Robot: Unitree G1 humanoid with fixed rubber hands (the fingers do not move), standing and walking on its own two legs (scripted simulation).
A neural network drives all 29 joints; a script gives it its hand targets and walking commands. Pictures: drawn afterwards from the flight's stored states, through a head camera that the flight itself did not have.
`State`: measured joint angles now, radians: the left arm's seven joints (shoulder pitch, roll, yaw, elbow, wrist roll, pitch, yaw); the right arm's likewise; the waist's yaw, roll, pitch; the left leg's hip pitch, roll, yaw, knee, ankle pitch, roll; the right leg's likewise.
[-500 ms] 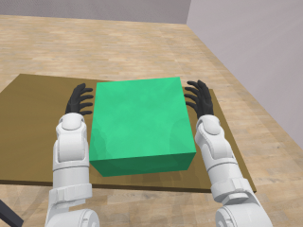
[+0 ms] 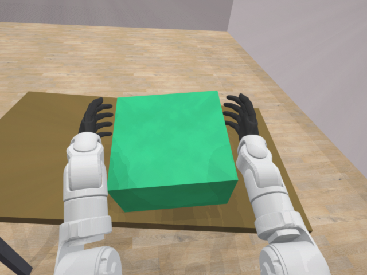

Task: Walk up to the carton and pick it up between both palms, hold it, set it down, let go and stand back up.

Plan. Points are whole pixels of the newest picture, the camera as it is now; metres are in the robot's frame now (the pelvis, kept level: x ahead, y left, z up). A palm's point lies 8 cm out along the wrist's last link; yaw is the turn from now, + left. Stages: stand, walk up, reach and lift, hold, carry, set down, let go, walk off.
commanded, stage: hold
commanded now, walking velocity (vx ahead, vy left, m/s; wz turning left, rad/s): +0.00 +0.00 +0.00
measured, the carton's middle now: (171, 150) +0.38 +0.01 +0.10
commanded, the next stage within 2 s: none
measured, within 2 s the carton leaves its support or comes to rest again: neither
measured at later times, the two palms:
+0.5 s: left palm (86, 136) +0.35 +0.18 +0.17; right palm (244, 131) +0.36 -0.14 +0.18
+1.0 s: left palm (87, 136) +0.35 +0.18 +0.17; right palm (245, 130) +0.36 -0.14 +0.18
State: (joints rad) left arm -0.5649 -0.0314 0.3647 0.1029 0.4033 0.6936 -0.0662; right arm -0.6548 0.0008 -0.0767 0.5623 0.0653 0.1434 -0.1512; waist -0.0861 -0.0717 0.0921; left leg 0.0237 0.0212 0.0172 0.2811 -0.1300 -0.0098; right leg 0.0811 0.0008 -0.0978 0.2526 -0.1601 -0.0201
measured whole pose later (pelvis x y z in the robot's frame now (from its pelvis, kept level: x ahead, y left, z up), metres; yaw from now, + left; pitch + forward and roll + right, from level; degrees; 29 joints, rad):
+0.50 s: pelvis +0.00 +0.00 +0.00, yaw +1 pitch -10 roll +0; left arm -0.54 -0.03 0.36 0.06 0.40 0.72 -0.07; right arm -0.63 0.00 -0.05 0.51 0.09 0.17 -0.17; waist -0.09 -0.07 0.09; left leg 0.03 0.02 0.01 0.29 -0.14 -0.01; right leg 0.10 0.00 -0.11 0.25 -0.17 -0.02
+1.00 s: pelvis +0.00 +0.00 +0.00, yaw +0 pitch -10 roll +0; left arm -0.54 -0.03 0.36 0.07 0.39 0.71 -0.06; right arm -0.65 0.00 -0.05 0.53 0.09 0.17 -0.16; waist -0.09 -0.06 0.08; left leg 0.02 0.02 0.02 0.29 -0.13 -0.01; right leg 0.09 0.00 -0.11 0.25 -0.16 -0.02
